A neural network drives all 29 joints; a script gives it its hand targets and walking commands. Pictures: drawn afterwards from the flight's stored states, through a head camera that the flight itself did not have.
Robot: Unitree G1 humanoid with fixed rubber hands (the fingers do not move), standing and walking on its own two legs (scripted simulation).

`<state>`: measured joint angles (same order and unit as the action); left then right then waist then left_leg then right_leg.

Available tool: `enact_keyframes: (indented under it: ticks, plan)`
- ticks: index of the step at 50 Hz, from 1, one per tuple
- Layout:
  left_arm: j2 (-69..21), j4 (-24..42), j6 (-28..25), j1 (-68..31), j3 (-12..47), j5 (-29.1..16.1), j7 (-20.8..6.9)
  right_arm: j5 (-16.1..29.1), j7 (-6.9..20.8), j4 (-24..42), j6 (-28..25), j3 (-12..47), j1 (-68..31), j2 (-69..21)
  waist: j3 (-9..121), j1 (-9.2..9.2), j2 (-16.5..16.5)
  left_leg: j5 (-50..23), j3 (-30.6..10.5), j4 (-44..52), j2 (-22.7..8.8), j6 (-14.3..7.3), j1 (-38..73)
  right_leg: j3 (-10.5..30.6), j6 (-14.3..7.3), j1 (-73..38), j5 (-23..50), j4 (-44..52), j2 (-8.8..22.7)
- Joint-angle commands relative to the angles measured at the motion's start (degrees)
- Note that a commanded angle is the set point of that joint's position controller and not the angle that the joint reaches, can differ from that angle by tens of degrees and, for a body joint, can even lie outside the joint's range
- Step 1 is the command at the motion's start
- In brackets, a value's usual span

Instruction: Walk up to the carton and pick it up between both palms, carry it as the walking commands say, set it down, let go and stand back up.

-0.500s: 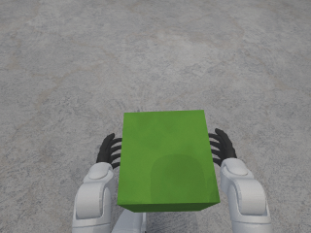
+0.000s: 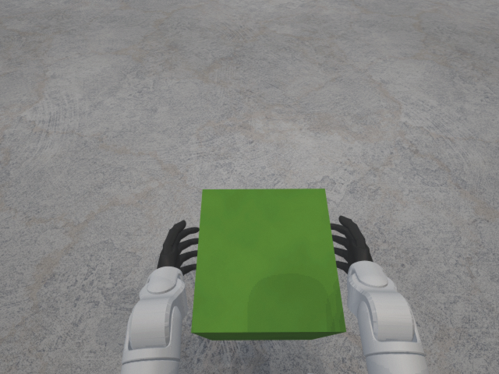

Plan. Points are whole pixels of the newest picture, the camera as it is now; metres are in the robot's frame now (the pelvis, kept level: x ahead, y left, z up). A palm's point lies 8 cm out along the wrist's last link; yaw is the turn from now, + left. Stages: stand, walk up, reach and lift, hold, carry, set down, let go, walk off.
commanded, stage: carry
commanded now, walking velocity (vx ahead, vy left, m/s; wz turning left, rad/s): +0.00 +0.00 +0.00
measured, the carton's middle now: (262, 272) +0.30 +0.01 -0.06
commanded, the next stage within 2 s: none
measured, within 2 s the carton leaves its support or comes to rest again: neither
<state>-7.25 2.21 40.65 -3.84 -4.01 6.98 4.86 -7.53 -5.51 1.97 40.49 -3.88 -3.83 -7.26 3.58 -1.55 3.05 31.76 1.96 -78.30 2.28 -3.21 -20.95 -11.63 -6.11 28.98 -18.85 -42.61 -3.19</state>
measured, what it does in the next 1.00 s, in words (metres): walks ahead: left foot, then right foot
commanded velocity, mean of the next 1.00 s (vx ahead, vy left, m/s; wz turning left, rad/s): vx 0.00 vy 0.00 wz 0.00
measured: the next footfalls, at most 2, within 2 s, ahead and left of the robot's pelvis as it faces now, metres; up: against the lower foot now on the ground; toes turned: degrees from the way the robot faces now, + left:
left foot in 0.14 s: +0.14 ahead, +0.11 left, +0.00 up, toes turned -1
right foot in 0.50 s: +0.31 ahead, -0.04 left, +0.00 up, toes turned -11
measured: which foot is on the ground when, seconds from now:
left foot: up 0.00-0.12, down 0.14-0.52, up 0.54-0.68, down 0.70-1.00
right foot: down 0.00-0.16, up 0.18-0.48, down 0.50-0.72, up 0.74-1.00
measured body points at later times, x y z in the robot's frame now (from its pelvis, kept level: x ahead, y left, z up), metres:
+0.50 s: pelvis +0.32 +0.08 +0.00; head +0.36 +0.10 +0.44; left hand +0.61 +0.21 +0.01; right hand +0.60 -0.08 +0.02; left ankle +0.10 +0.11 -0.69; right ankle +0.27 -0.03 -0.70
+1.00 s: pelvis +0.71 +0.15 +0.01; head +0.75 +0.18 +0.46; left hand +1.01 +0.28 +0.02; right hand +0.98 -0.01 +0.04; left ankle +0.52 +0.17 -0.69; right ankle +0.71 +0.06 -0.65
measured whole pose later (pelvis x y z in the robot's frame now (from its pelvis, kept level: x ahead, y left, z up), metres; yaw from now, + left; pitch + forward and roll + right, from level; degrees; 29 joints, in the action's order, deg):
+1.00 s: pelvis +0.71 +0.15 +0.01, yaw -6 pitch +6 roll -7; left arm -7.3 5.4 42.7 -4.7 -3.2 6.9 5.6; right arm -7.3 -5.2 5.9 41.8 -3.7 -3.3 -7.3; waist 1.8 -1.7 2.2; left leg 32.1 3.8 -35.0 2.1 -6.8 -5.7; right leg -11.3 -3.6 35.2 -21.8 -57.5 -3.5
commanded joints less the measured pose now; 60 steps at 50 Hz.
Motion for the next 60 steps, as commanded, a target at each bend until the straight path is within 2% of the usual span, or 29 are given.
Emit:
enact_keyframes:
  ticks: [1, 2, 4, 6, 7, 8, 9, 10, 13, 19, 23, 25, 26, 27, 31, 33, 35, 36, 37, 38, 40, 45, 52, 53, 54, 55, 57, 58, 60]
  plan:
    - [-40.1, 7.1, -5.0, -21.3, 24.1, -7.1, -8.8, 9.1, 10.9, 9.4, -6.1, 22.1, -22.5, -33.6, 24.5, -0.78, -4.0, 18.7, -17.9, -8.0, -5.4, -0.1, -36.6, 38.1, -14.9, -44.9, 67.1, 4.5, 26.8]
    - [-43.6, 20.6, -3.8, -27.5, 32.4, -14.1, -7.7, 14.6, 10.5, 22.6, -5.7, 28.3, -26.1, -37.0, 20.9, -0.16, 2.6, 18.3, -14.3, 6.0, -6.8, 0.5, -35.3, 33.5, -12.4, -41.3, 62.5, 6.7, 25.2]
    - [-41.3, 11.7, -2.1, -22.0, 30.8, -11.3, -7.6, 13.6, 10.3, 13.8, -3.7, 28.1, -20.0, -37.8, 25.3, 1.81, -10.9, -0.8, -9.1, 33.1, -9.3, 2.4, -14.4, 16.9, -6.2, -33.5, 55.9, 5.4, 20.4]
    - [-40.8, 11.3, -3.1, -21.8, 30.9, -11.0, -7.6, 14.7, 10.6, 13.6, -4.6, 28.6, -23.9, -37.9, 25.8, 2.19, -7.1, -22.9, 0.3, 48.5, -1.9, 2.8, -1.6, 8.4, -1.0, -29.3, 43.2, 1.2, 14.4]
    - [-41.8, 12.3, -2.5, -20.5, 31.9, -12.0, -7.4, 15.5, 10.9, 14.8, -3.4, 30.5, -21.9, -39.0, 26.2, 2.50, -3.9, -42.3, -7.6, 57.2, -4.5, 1.1, 7.3, 8.2, 3.6, -24.1, 33.1, -8.3, 10.4]
    - [-39.2, 17.6, -1.7, -25.2, 32.3, -12.6, -7.4, 14.3, 10.7, 9.7, -2.8, 27.5, -18.5, -39.0, 26.1, 1.81, 17.6, -93.2, -20.4, 49.7, -17.1, -2.3, 18.9, 4.9, 8.6, -11.3, 8.9, -17.9, 4.1]
    - [-34.7, 6.7, -4.9, -25.1, 23.9, -6.3, -7.6, 8.0, 11.0, -4.7, -5.7, 18.3, -16.1, -36.6, 23.9, 0.68, 23.4, -113.1, -19.4, 45.6, -19.1, -3.8, 21.2, 7.9, 8.5, -7.3, -11.4, -15.4, 1.4]
    - [-32.8, 3.3, -6.0, -23.2, 21.5, -4.6, -7.5, 8.1, 10.6, -0.4, -7.4, 19.4, -20.2, -33.9, 20.7, 1.23, 16.3, -119.0, -20.0, 42.8, -18.8, -3.6, 25.3, 8.4, 7.2, -1.5, -12.8, -19.5, 0.6]
    - [-40.4, 23.5, -2.2, -22.6, 35.7, -17.4, -7.4, 20.1, 9.5, 28.4, -3.6, 35.7, -24.7, -37.3, 20.1, 3.12, 6.8, -121.1, -21.1, 42.1, -17.5, -2.9, 43.1, 7.0, 5.2, 17.4, -12.3, -24.0, -1.5]
    - [-43.6, 6.1, 1.0, -23.0, 32.2, -12.0, -9.7, 12.9, 11.9, 10.5, 0.2, 32.2, -20.7, -40.1, 8.4, 3.18, 4.2, -101.7, -14.4, 49.7, -11.6, 0.4, 35.0, 3.6, 3.7, 17.3, -8.6, -21.2, -1.3]
    - [-42.6, 13.4, 1.8, -28.5, 32.3, -13.0, -9.5, 14.4, 11.8, 14.7, 0.7, 32.3, -25.4, -38.7, 14.5, 2.47, 10.5, -121.6, -5.7, 42.2, -7.6, 1.6, 31.0, -3.2, 1.4, -1.4, -0.5, 2.6, -7.1]
    - [-42.1, 9.2, -0.4, -28.1, 28.9, -9.7, -10.0, 9.9, 12.0, 7.7, -1.0, 29.2, -23.4, -37.1, 24.8, 0.65, 6.7, -124.4, -2.8, 24.3, -8.3, 3.2, 23.1, 0.9, -1.6, -23.0, 24.7, 13.7, -1.5]
    - [-40.2, 7.4, -1.4, -25.0, 28.3, -8.6, -10.7, 10.3, 12.0, 6.1, -1.4, 30.6, -23.5, -36.1, 28.7, -3.03, -9.2, -90.2, 3.9, -4.9, -2.4, 7.9, -2.5, 12.3, -11.6, -47.6, 74.1, 5.5, 9.7]
    - [-43.5, 8.4, 0.2, -23.4, 31.5, -11.3, -10.5, 15.6, 12.6, 13.9, -0.6, 35.9, -27.6, -40.0, 30.9, -2.52, -25.9, -0.5, 3.8, -18.6, 6.9, 7.2, -28.9, 29.3, -19.8, -67.8, 119.5, 2.2, 22.7]
    - [-47.3, 15.7, -0.9, -26.1, 33.5, -12.6, -9.7, 13.5, 13.0, 16.7, -2.2, 29.2, -22.6, -39.8, 14.8, -2.76, -3.1, 36.1, -18.9, -9.8, -5.5, -0.1, -61.9, 41.1, -13.0, -61.0, 70.5, 0.3, 29.9]
    - [-46.1, 26.7, 1.0, -32.4, 40.3, -15.9, -8.7, 18.2, 13.1, 21.2, -0.2, 34.3, -20.3, -42.7, 19.2, 0.97, 4.1, 4.9, -11.2, 27.2, -8.9, 1.8, -32.6, 21.8, -5.7, -42.9, 54.3, 0.4, 22.9]
    - [-46.0, 11.6, 1.0, -26.6, 36.4, -12.7, -9.6, 15.6, 13.5, 12.1, -0.5, 34.5, -21.1, -45.2, 24.1, 2.79, -10.2, -33.5, 2.8, 51.8, 1.1, 3.6, 3.1, 3.6, 1.3, -31.1, 52.7, -11.6, 13.0]
    - [-48.4, 8.9, 1.3, -22.6, 37.2, -13.7, -10.1, 17.0, 14.1, 18.4, -0.7, 37.3, -24.1, -44.2, 26.8, 3.13, 2.0, -65.8, -10.6, 58.6, -3.7, 0.7, 18.5, 2.2, 7.0, -21.5, 29.0, -26.6, 5.5]
    - [-45.3, 14.6, -0.3, -29.6, 37.2, -14.3, -10.2, 15.2, 13.5, 16.5, -2.1, 34.1, -24.7, -43.1, 28.7, 2.02, 20.1, -118.7, -30.3, 50.2, -20.2, -8.4, 34.1, 5.4, 10.0, -2.8, -12.4, -43.4, -4.5]
    - [-42.6, 16.1, -0.8, -26.0, 35.8, -12.8, -10.1, 18.0, 13.4, 16.6, -2.6, 35.4, -24.7, -45.3, 24.1, 1.12, 21.1, -129.5, -29.8, 44.5, -19.4, -9.0, 33.0, 12.4, 8.2, 2.1, -14.1, -45.3, -2.6]
    - [-43.8, 10.9, -0.4, -23.0, 32.4, -12.2, -10.8, 16.4, 13.7, 15.8, -1.8, 35.2, -22.9, -43.0, 17.5, 3.37, 6.9, -112.8, -25.8, 44.9, -16.5, -5.2, 39.0, 10.9, 6.6, 19.4, -12.9, -48.4, -3.3]
    - [-47.8, 7.7, -0.5, -20.0, 32.6, -12.5, -10.7, 15.0, 13.6, 13.8, -1.6, 35.5, -19.9, -41.0, 13.6, 4.30, 7.6, -108.1, -14.6, 47.0, -9.6, -0.6, 46.1, 2.3, 1.8, 31.6, -15.4, -36.3, -3.0]
    - [-46.2, 14.8, -0.4, -28.7, 34.9, -12.1, -10.9, 14.2, 14.0, 15.4, -1.4, 35.7, -25.5, -39.7, 20.7, 1.20, 7.2, -122.6, -1.2, 25.6, -6.5, 6.5, 19.8, -6.4, 0.3, -19.9, 19.8, 13.8, -8.1]
    - [-43.9, 8.8, 0.6, -25.8, 31.4, -9.9, -11.4, 12.2, 13.9, 10.5, -0.3, 32.4, -28.3, -37.7, 24.9, -2.81, -0.6, -92.9, 0.7, 1.4, -3.0, 8.6, 5.5, 8.9, -10.0, -37.1, 56.7, 14.9, 5.9]
    - [-46.1, 5.2, 1.7, -15.4, 31.2, -10.4, -11.6, 13.7, 14.4, 11.7, 0.9, 33.9, -22.4, -38.9, 32.5, -3.91, -22.6, -13.2, 2.9, -21.0, 7.1, 10.0, -19.9, 29.9, -23.1, -60.9, 111.5, 5.4, 22.1]
    - [-48.5, 8.1, 2.2, -13.3, 32.2, -12.3, -11.5, 16.7, 14.2, 19.0, 0.9, 36.0, -24.3, -42.0, 37.8, -2.48, -28.1, 8.8, -7.1, -28.9, 1.9, 5.8, -32.4, 35.6, -24.1, -72.6, 105.8, 1.7, 28.8]
    - [-47.0, 14.1, 1.4, -21.7, 34.5, -12.6, -11.4, 15.4, 15.1, 14.4, 0.5, 32.8, -21.0, -42.4, 23.2, -4.81, -7.8, 24.5, -18.5, -39.9, 0.6, 0.9, -54.2, 45.4, -22.2, -59.9, 74.5, 1.6, 27.9]
    - [-47.0, 19.1, 1.8, -23.1, 35.6, -13.6, -11.0, 15.7, 14.8, 14.1, 1.0, 30.9, -17.2, -43.1, 19.6, -3.17, 4.5, 26.9, -18.8, -30.7, -1.7, 0.8, -56.6, 45.1, -19.1, -55.2, 61.8, 3.0, 29.4]
    - [-47.5, 18.4, 2.0, -24.1, 38.3, -14.8, -10.2, 15.3, 14.4, 14.0, 0.3, 30.1, -14.5, -42.8, 20.0, -0.99, 6.9, 22.5, -13.6, -4.5, -5.9, 2.0, -52.0, 33.1, -12.4, -54.1, 54.9, 1.5, 26.7]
